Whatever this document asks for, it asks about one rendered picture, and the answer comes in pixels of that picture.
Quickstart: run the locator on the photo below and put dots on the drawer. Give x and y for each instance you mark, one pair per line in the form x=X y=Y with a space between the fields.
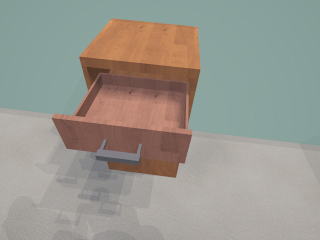
x=127 y=111

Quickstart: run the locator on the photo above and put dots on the handle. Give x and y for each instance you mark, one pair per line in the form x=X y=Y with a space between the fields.
x=118 y=156

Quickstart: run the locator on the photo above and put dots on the cabinet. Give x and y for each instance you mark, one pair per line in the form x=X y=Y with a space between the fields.
x=149 y=50

